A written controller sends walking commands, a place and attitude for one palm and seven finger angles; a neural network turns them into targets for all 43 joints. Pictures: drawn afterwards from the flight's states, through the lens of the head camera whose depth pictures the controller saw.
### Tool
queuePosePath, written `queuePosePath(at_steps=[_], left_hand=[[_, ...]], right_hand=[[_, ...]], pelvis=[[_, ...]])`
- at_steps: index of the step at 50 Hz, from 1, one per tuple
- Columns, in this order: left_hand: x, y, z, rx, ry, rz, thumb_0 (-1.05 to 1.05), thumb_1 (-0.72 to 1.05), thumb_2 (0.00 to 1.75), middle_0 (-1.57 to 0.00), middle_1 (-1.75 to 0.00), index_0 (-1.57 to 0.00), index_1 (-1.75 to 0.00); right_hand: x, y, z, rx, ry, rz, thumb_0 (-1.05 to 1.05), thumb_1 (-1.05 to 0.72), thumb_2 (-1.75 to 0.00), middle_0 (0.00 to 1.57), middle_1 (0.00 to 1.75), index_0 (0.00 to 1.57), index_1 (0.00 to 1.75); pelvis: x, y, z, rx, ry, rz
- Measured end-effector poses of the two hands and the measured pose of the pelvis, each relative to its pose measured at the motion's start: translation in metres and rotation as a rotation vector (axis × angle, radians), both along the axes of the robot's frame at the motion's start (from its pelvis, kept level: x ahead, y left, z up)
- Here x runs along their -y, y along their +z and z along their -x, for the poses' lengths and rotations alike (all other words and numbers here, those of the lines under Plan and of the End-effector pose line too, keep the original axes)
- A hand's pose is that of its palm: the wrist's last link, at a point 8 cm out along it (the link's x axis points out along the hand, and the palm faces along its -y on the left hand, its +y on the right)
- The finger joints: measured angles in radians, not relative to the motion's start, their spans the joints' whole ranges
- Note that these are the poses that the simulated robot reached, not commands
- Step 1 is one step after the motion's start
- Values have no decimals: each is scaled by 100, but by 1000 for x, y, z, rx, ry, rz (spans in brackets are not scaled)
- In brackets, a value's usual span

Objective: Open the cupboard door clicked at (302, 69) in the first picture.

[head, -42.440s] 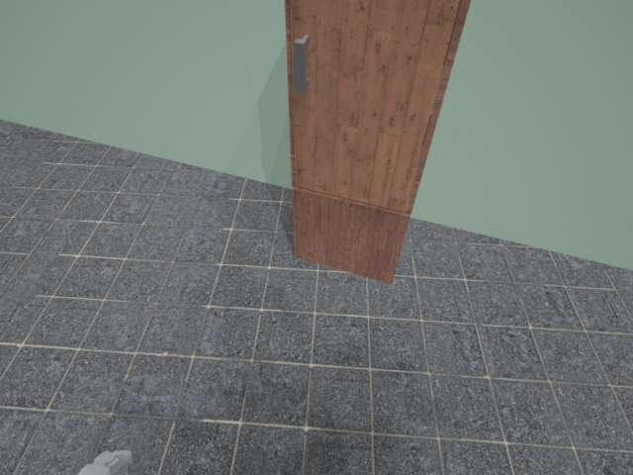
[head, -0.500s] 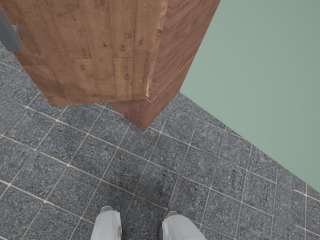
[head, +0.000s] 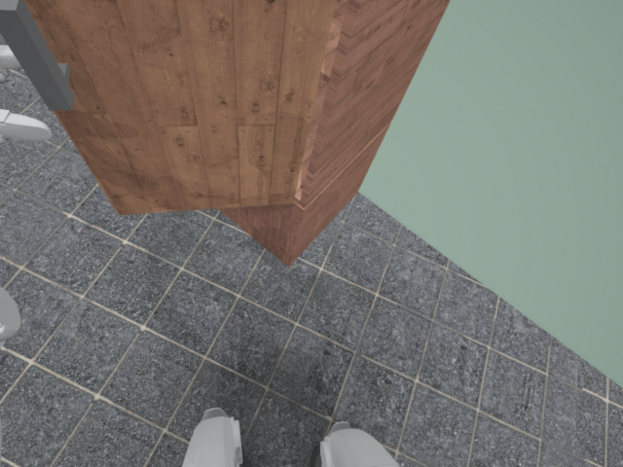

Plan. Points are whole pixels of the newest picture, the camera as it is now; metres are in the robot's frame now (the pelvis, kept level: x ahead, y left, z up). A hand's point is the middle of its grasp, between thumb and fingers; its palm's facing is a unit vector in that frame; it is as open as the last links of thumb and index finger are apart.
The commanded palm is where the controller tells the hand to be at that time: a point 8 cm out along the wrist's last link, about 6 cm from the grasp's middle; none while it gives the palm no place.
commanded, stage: slide the fingers in behind the handle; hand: left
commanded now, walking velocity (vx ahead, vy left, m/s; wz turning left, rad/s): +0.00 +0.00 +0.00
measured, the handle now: (39, 45) +0.57 +0.26 +0.13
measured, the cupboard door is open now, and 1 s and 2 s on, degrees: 48 48 47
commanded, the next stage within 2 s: close the thumb around the handle in 1.14 s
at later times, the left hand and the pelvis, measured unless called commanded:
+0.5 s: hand (40, 79) +0.53 +0.26 +0.12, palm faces +0.08 -1.00 -0.01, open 14.0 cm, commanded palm +0.51 +0.29 +0.12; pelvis +0.00 -0.02 +0.00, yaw +0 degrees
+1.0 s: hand (56, 77) +0.53 +0.24 +0.13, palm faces +0.10 -1.00 +0.00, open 14.0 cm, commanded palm +0.51 +0.28 +0.12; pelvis +0.01 -0.02 +0.00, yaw +0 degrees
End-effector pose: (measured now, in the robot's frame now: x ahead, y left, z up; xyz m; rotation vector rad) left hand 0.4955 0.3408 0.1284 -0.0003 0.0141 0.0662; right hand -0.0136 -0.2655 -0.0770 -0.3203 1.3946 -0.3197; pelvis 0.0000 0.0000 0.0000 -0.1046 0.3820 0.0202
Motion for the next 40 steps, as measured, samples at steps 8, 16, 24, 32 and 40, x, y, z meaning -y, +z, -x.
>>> queuePosePath(at_steps=[8,16,24,32,40], left_hand=[[15,-2,-2,-39,12,12,-1,-50,30,-30,-120,-30,-120],[25,3,-3,-8,12,-2,-1,-50,30,-30,-120,-30,-120],[32,-4,-6,-43,12,-7,-1,-50,30,-30,-120,-30,-120],[37,-4,-8,-14,14,0,-1,-50,30,-30,-120,-31,-121],[48,-4,-9,-30,1,1,-1,-50,30,-30,-120,-30,-120]], right_hand=[[1,-3,2,12,-11,-20,0,-90,-90,21,30,21,30],[5,-5,13,-18,-28,-34,0,-90,-90,21,30,21,30],[13,-4,18,-29,-37,-20,0,-90,-90,21,30,21,30],[17,-3,16,-38,-35,-17,0,-90,-90,20,30,21,30],[16,-4,6,-15,-25,-31,0,-90,-90,20,30,21,30]], pelvis=[[4,1,0,9,-4,-9],[10,1,0,12,-6,-15],[15,1,0,6,-6,-17],[18,1,-2,3,-3,-18],[17,3,-6,13,2,-20]])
